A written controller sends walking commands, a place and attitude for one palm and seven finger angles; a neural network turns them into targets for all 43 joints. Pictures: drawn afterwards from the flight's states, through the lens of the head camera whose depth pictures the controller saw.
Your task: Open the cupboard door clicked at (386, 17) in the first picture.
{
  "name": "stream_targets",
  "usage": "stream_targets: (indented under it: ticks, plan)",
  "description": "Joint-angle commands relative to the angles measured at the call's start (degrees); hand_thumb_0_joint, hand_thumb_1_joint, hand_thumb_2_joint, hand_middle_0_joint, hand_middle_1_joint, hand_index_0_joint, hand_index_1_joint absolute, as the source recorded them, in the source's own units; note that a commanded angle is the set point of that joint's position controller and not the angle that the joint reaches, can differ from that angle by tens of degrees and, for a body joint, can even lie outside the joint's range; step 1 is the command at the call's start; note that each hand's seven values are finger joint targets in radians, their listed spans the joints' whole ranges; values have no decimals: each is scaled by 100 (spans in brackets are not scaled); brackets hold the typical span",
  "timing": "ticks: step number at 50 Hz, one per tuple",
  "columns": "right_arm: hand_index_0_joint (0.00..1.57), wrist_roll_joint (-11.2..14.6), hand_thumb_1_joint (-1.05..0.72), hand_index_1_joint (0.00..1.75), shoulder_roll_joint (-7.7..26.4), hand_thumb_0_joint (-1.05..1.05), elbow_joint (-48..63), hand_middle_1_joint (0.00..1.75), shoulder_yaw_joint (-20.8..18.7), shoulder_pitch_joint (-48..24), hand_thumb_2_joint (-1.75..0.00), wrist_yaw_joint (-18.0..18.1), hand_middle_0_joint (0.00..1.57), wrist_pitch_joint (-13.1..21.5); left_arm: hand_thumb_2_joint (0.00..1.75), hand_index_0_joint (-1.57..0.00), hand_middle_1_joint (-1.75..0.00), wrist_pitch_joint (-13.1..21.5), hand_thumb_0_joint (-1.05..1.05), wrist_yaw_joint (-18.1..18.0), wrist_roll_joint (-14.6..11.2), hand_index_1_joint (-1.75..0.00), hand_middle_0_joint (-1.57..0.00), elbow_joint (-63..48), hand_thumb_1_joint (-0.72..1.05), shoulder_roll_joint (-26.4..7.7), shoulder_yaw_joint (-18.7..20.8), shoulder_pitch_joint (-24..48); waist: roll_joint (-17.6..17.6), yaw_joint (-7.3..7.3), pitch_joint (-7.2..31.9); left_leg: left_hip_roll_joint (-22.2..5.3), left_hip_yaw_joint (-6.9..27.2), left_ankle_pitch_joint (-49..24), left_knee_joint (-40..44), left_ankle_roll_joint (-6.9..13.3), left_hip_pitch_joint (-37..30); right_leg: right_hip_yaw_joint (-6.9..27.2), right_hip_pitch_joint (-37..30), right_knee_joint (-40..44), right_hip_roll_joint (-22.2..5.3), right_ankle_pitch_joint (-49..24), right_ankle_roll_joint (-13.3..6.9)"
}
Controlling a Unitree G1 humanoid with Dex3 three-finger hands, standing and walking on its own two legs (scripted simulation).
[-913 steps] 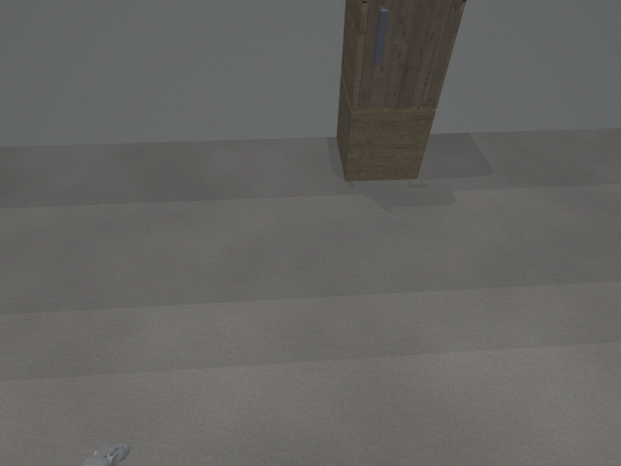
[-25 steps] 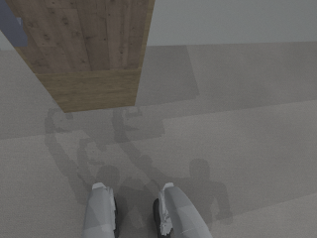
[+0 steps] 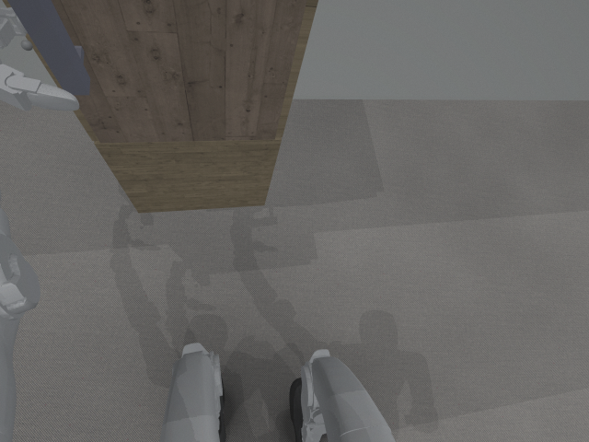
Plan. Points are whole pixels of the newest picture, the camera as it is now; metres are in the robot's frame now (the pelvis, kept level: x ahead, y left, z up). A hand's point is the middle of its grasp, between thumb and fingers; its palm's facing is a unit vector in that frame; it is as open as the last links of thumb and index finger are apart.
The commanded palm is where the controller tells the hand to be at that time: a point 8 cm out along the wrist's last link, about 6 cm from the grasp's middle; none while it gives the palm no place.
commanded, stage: slide the fingers in behind the handle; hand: left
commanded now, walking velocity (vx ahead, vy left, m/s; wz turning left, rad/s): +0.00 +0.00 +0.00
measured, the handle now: (49, 14) +0.60 +0.25 +0.08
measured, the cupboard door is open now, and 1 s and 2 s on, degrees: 0 0 2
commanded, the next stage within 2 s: close the thumb around the handle in 0.84 s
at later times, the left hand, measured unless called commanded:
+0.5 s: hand (67, 42) +0.56 +0.23 +0.09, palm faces +0.08 -1.00 -0.03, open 13.8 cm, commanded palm +0.55 +0.24 +0.07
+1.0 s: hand (66, 44) +0.56 +0.23 +0.08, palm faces +0.07 -1.00 -0.02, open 13.7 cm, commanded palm +0.55 +0.25 +0.07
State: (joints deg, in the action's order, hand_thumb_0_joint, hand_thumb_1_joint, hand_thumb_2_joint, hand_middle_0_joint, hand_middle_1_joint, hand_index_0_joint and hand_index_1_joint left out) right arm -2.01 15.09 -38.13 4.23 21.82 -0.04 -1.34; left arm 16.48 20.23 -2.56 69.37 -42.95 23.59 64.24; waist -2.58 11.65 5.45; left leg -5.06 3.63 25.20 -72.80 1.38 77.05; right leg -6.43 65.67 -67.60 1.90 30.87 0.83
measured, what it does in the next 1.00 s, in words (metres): stands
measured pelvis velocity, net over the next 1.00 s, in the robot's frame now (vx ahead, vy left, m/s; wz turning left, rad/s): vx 0.00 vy -0.01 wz -0.02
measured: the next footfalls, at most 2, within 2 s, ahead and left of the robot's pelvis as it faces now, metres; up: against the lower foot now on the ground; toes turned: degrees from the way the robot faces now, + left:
none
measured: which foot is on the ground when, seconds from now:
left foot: down 0.00-1.00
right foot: down 0.00-1.00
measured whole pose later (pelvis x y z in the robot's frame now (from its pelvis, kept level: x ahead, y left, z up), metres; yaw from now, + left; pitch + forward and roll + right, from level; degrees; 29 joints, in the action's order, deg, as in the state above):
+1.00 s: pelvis +0.00 -0.01 +0.00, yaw -1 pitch +28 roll -7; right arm -1.7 15.3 -37.6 3.9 21.3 -0.4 -1.6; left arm 19.3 17.0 -1.9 70.8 -40.2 27.6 61.9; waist -3.5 12.3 5.6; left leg -6.2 2.4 26.1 -73.3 0.9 76.0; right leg -4.9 66.0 -69.2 2.8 31.6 0.4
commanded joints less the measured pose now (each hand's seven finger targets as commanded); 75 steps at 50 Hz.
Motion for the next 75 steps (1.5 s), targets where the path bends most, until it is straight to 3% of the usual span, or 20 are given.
stream_targets:
  ticks: [1,3,10,15,22,24,26,33,36,40,43,47,49,51,53,59,63,70,73,75]
  plan:
    - [20,2,-90,30,1272,0,77,30,-431,1321,-90,128,20,30,30,-30,-120,333,0,-53,-123,-120,-30,-1045,-50,-1110,229,2718,-1573,361,3076,22,546,-1585,777,9,-4340,114,466,797,252,-1185,-269]
    - [20,-32,-90,30,1242,0,136,30,-424,1328,-90,84,20,35,30,-30,-120,401,0,-174,-80,-120,-30,-1141,-50,-1256,420,2642,-1707,233,3374,45,500,-1857,721,-1,-4410,115,353,722,250,-1284,-272]
    - [20,-25,-90,30,1194,0,133,30,-449,1245,-90,16,20,4,30,-30,-120,575,0,-372,56,-120,-30,-1168,-50,-868,120,2590,-1426,348,3156,33,439,-1575,705,25,-4199,157,254,794,275,-1204,-244]
    - [20,1,-90,30,1206,0,146,30,-422,1262,-90,64,20,19,30,-30,-120,507,0,-339,-5,-120,-30,-1013,-50,-1255,405,2668,-1227,308,3177,77,257,-1480,604,102,-3694,270,-116,830,268,-1248,-199]
    - [20,-20,-90,30,1156,0,94,30,-466,1298,-90,43,20,38,30,-30,-120,644,0,-374,-31,-120,-30,-1119,-50,-836,189,2563,-1311,336,3286,72,259,-1697,559,99,-3900,268,-32,798,275,-1377,-219]
    - [20,17,-90,30,1202,0,94,30,-455,1290,-90,73,20,13,30,-30,-120,569,0,-334,-84,-120,-30,-939,-50,-1259,508,2391,-1130,253,3246,71,185,-1664,549,108,-3596,316,-337,828,277,-1448,-196]
    - [20,38,-90,30,1170,0,126,30,-418,1258,-90,66,20,30,30,-30,-120,497,0,-309,-81,-120,-30,-886,-50,-1210,413,2416,-1026,279,3129,100,105,-1528,529,143,-3300,360,-496,857,278,-1451,-166]
    - [20,34,-90,30,1171,0,165,30,-434,1261,-90,65,20,15,30,-30,-120,585,0,-321,-2,-120,-30,-1053,-50,-1400,541,2218,-1246,161,3358,90,95,-1843,478,126,-3509,372,-528,774,278,-1690,-178]
    - [20,57,-90,30,1169,0,154,30,-432,1226,-90,66,20,2,30,-30,-120,540,0,-271,-42,-120,-30,-998,-50,-1271,430,2239,-1151,226,3139,79,99,-1672,509,123,-3433,351,-454,813,286,-1553,-168]
    - [20,57,-90,30,1189,0,182,30,-426,1222,-90,84,20,4,30,-30,-120,573,0,-277,-69,-120,-30,-1092,-50,-1543,654,2223,-1195,153,3257,77,97,-1765,504,119,-3453,369,-550,783,281,-1645,-172]
    - [20,41,-90,30,1167,0,150,30,-448,1216,-90,60,20,13,30,-30,-120,649,0,-325,-29,-120,-30,-1234,-50,-1257,451,2376,-1491,186,3276,53,189,-1843,549,73,-3846,288,-177,749,276,-1509,-194]
    - [20,26,-90,30,1193,0,151,30,-450,1242,-90,58,20,4,30,-30,-120,621,0,-393,-42,-120,-30,-1049,-50,-1165,466,2298,-1254,251,3157,52,256,-1769,595,84,-3856,251,-46,769,283,-1402,-198]
    - [20,32,-90,30,1208,0,138,30,-439,1232,-90,76,20,-4,35,-31,-121,576,0,-399,-28,-121,-31,-941,-39,-1341,562,2347,-1120,256,3117,53,209,-1659,570,94,-3633,274,-185,788,272,-1399,-171]
    - [20,40,-90,30,1196,0,147,30,-433,1228,-90,76,20,0,40,-32,-122,536,0,-386,-3,-122,-32,-870,-28,-1146,367,2422,-1212,315,2997,56,234,-1526,612,85,-3660,254,-34,797,270,-1271,-181]
    - [20,7,-90,30,1203,0,142,30,-451,1265,-90,75,20,6,44,-32,-124,617,0,-401,25,-124,-32,-1113,-16,-1167,398,2520,-1463,244,3316,49,311,-1803,630,43,-4030,213,41,716,256,-1368,-209]
    - [20,-20,-90,30,1186,0,123,30,-473,1276,-90,35,20,-21,59,-35,-127,626,0,-462,-18,-127,-35,-1138,17,-848,260,2463,-1375,298,3229,36,364,-1823,677,29,-4176,183,173,767,263,-1358,-205]
    - [20,-26,-90,30,1215,0,144,30,-457,1288,-90,47,20,-37,68,-36,-130,647,0,-514,33,-130,-36,-1162,40,-1189,489,2473,-1423,214,3315,43,361,-1841,703,19,-4140,190,60,742,255,-1363,-222]
    - [20,-37,-90,30,1179,0,148,30,-488,1267,-90,12,20,-54,85,-39,-134,737,0,-541,36,-134,-39,-1288,79,-877,309,2310,-1410,218,3357,41,374,-1899,730,1,-4320,179,61,784,275,-1397,-227]
    - [20,-18,-90,30,1193,0,101,30,-471,1255,-90,34,20,-49,90,-40,-135,692,0,-522,1,-135,-40,-1081,90,-861,267,2464,-1247,335,3088,52,324,-1604,712,46,-4012,209,78,834,273,-1283,-197]
    - [20,-15,-90,30,1202,0,113,30,-456,1273,-90,49,20,-46,90,-40,-135,679,0,-503,17,-135,-40,-1078,90,-1124,416,2445,-1220,265,3183,70,267,-1633,683,65,-3858,247,-162,836,276,-1343,-196]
